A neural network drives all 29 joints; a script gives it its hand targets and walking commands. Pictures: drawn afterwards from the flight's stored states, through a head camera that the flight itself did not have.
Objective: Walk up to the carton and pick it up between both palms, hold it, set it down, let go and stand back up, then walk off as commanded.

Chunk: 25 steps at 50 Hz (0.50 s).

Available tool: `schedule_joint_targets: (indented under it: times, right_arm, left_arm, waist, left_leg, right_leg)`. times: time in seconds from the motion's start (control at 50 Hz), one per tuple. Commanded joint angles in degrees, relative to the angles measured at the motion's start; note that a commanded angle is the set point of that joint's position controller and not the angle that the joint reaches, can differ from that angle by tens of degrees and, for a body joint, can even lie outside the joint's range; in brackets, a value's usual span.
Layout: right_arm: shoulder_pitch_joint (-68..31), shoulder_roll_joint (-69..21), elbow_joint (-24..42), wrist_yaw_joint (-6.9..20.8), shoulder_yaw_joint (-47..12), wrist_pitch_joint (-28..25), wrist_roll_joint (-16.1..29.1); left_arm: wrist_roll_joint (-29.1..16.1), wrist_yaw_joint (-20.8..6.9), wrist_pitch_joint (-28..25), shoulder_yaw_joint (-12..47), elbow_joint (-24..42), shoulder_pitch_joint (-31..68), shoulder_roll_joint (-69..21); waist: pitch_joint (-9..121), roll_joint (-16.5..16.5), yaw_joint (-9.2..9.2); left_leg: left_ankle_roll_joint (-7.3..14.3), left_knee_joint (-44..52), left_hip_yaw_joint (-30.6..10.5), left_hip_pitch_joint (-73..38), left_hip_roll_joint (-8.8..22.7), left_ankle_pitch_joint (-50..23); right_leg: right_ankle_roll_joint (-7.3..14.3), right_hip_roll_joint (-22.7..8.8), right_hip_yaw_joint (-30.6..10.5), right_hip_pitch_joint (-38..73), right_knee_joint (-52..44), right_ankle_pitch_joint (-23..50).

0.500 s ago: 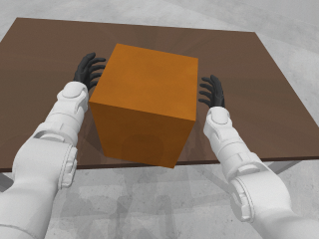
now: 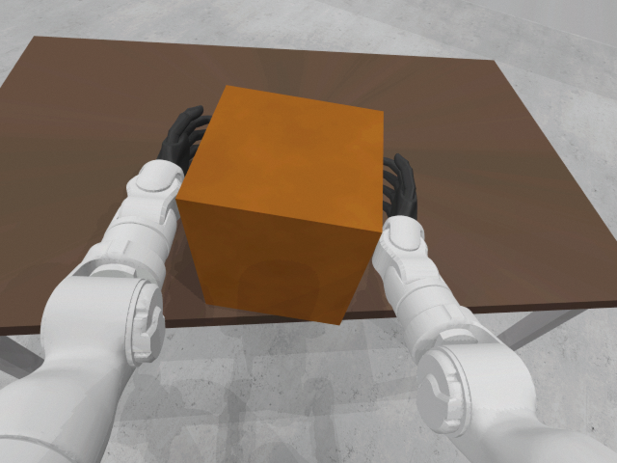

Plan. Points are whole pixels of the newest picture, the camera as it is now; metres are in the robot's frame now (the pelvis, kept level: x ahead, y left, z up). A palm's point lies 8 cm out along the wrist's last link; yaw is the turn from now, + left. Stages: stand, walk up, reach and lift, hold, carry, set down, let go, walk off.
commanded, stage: reach and lift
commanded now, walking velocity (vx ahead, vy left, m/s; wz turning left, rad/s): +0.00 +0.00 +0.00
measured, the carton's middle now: (287, 215) +0.43 +0.02 +0.05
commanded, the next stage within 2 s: none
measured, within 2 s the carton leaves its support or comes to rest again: leaves its support in 1.52 s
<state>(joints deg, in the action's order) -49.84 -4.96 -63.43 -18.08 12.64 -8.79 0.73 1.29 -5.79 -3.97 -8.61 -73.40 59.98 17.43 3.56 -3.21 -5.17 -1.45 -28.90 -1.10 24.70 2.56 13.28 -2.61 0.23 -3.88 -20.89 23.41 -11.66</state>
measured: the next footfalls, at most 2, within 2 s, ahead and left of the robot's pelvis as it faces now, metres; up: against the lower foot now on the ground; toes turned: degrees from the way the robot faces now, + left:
none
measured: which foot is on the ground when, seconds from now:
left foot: down 0.00-1.00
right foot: down 0.00-1.00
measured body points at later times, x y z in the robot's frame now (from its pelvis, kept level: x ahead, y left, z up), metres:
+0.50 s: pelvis +0.01 -0.01 +0.01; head +0.05 +0.03 +0.45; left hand +0.48 +0.16 +0.10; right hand +0.41 -0.14 +0.08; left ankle +0.01 +0.13 -0.74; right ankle -0.01 -0.15 -0.74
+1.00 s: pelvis +0.01 -0.01 +0.01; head +0.06 +0.03 +0.45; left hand +0.48 +0.16 +0.10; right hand +0.41 -0.14 +0.08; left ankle +0.01 +0.13 -0.74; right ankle -0.01 -0.15 -0.74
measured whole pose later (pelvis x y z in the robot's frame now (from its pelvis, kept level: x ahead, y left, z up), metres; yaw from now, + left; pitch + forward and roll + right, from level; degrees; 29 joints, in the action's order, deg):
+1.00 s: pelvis +0.01 -0.01 +0.01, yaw +0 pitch +7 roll -1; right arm -42.8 -9.8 -57.7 -14.7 22.9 -13.9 -11.5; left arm 14.2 -10.1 -5.2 -21.5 -70.3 56.6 14.2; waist 2.2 -3.6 -5.2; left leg -1.8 -22.7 -1.1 18.4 2.6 11.2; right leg -2.2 0.0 -3.6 -15.0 18.2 -10.1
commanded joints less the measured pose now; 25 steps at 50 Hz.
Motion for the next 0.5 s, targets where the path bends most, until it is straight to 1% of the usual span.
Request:
schedule_joint_targets:
  times: [0.0, 0.02, 0.06, 0.08, 0.1, 0.12, 0.14, 0.22, 0.26, 0.28, 0.3, 0.32, 0.38, 0.42, 0.44, 0.48]
  right_arm:
    - [-24.08, -30.69, 12.79, 9.8, 3.4, -4.46, -17.94]
    - [-23.82, -33.0, 14.07, 11.16, 4.07, -4.98, -20.02]
    - [-21.91, -33.45, 14.15, 12.67, 4.66, -5.81, -22.31]
    - [-21.23, -33.02, 13.82, 13.02, 4.69, -6.11, -22.53]
    - [-21.35, -33.25, 13.76, 13.23, 4.17, -6.25, -22.56]
    - [-21.19, -33.44, 13.85, 13.35, 3.52, -6.46, -22.4]
    - [-21.17, -33.51, 13.93, 13.41, 3.14, -6.49, -22.38]
    - [-19.42, -34.33, 13.52, 12.94, 1.18, -6.37, -21.9]
    - [-19.11, -34.57, 14.08, 12.77, 0.3, -6.33, -21.76]
    - [-19.13, -34.36, 14.23, 12.65, 0.25, -6.31, -21.61]
    - [-18.71, -34.55, 14.16, 12.64, -0.15, -6.28, -21.55]
    - [-18.84, -34.5, 14.3, 12.58, 0.11, -6.23, -21.71]
    - [-18.46, -34.71, 14.85, 12.29, -0.62, -6.35, -21.75]
    - [-17.6, -34.9, 14.39, 12.17, -0.88, -6.34, -21.7]
    - [-18.21, -34.68, 14.78, 12.16, -0.93, -6.39, -21.57]
    - [-18.23, -34.57, 14.75, 11.99, -0.89, -6.42, -21.58]
  left_arm:
    - [15.94, -8.43, -3.57, -7.8, 4.72, 22.36, -34.48]
    - [17.54, -9.19, -3.68, -8.55, 3.57, 21.19, -36.85]
    - [18.79, -9.53, -4.02, -9.39, 1.95, 19.07, -38.14]
    - [18.91, -9.61, -4.02, -9.42, 1.24, 18.68, -38.67]
    - [19.01, -9.68, -4.02, -9.85, 0.71, 18.09, -39.01]
    - [18.8, -9.72, -4.15, -9.57, 0.57, 17.78, -39.38]
    - [18.86, -9.79, -4.09, -9.97, 0.01, 17.32, -39.38]
    - [19.01, -10.47, -3.95, -10.65, -0.6, 16.19, -39.08]
    - [19.45, -10.77, -3.74, -11.28, -0.5, 15.74, -38.84]
    - [19.51, -10.92, -3.57, -11.24, -0.56, 15.7, -38.94]
    - [19.76, -11.02, -3.43, -11.53, -0.48, 15.38, -38.79]
    - [20.11, -11.12, -3.26, -11.67, -0.32, 15.48, -38.74]
    - [20.31, -11.35, -2.96, -11.8, 0.11, 15.33, -38.67]
    - [20.63, -11.34, -2.87, -11.6, 0.67, 15.19, -38.58]
    - [20.59, -11.31, -2.66, -11.79, 0.5, 15.01, -38.63]
    - [20.77, -11.23, -2.41, -11.66, 0.59, 15.0, -38.52]
  waist:
    - [24.67, 7.73, -0.18]
    - [25.19, 7.86, -0.12]
    - [25.92, 8.2, -0.08]
    - [24.51, 8.48, -0.35]
    - [23.52, 8.05, 0.25]
    - [22.49, 7.69, 0.34]
    - [21.22, 7.18, 0.79]
    - [17.93, 5.7, 1.1]
    - [17.37, 4.95, 1.57]
    - [17.13, 5.17, 1.43]
    - [16.72, 5.1, 1.9]
    - [16.78, 4.99, 1.66]
    - [16.47, 4.45, 1.98]
    - [16.44, 5.02, 1.9]
    - [16.5, 5.06, 2.25]
    - [16.19, 5.04, 2.23]
  left_leg:
    - [-2.36, 4.11, 6.2, -18.22, -3.49, -23.21]
    - [-2.44, 4.33, 6.3, -18.9, -3.65, -24.28]
    - [-2.53, 4.92, 6.54, -19.83, -3.68, -25.36]
    - [-2.73, 5.03, 6.7, -20.18, -3.65, -25.92]
    - [-2.65, 5.32, 6.8, -19.96, -3.63, -25.93]
    - [-2.58, 5.47, 6.92, -19.61, -3.69, -25.67]
    - [-2.39, 5.79, 7.11, -19.03, -3.74, -24.87]
    - [-1.63, 7.13, 7.72, -16.25, -4.03, -21.65]
    - [-1.24, 7.88, 7.94, -15.07, -4.21, -19.97]
    - [-1.2, 8.08, 7.95, -14.91, -4.11, -19.39]
    - [-1.18, 8.34, 7.96, -14.96, -4.15, -19.43]
    - [-1.12, 8.46, 8.01, -14.88, -4.19, -19.01]
    - [-0.9, 8.89, 8.06, -14.22, -4.25, -18.27]
    - [-0.98, 8.98, 8.04, -14.42, -4.31, -18.62]
    - [-1.03, 8.91, 8.05, -14.68, -4.2, -18.89]
    - [-1.02, 8.99, 7.97, -14.62, -4.13, -18.67]
  right_leg:
    - [0.86, -0.07, 8.84, 18.12, -4.71, 22.96]
    - [0.85, 0.29, 9.03, 19.72, -4.77, 23.98]
    - [0.86, 0.83, 9.37, 22.08, -4.84, 25.52]
    - [0.9, 1.04, 9.51, 22.29, -5.05, 25.76]
    - [0.85, 1.19, 9.31, 22.96, -5.33, 25.69]
    - [0.84, 1.23, 9.17, 23.37, -5.41, 26.17]
    - [0.71, 1.22, 8.95, 23.91, -5.48, 26.4]
    - [0.08, 0.87, 7.94, 27.33, -5.58, 28.78]
    - [-0.22, 0.73, 7.61, 28.72, -5.52, 29.76]
    - [-0.2, 0.73, 7.59, 28.71, -5.62, 29.57]
    - [-0.27, 0.69, 7.57, 29.08, -5.64, 29.49]
    - [-0.3, 0.73, 7.58, 29.19, -5.83, 29.37]
    - [-0.47, 0.67, 7.57, 29.85, -5.8, 30.21]
    - [-0.42, 0.6, 7.61, 30.01, -5.88, 30.25]
    - [-0.36, 0.72, 7.63, 29.8, -6.07, 29.53]
    - [-0.33, 0.71, 7.77, 29.58, -6.22, 29.12]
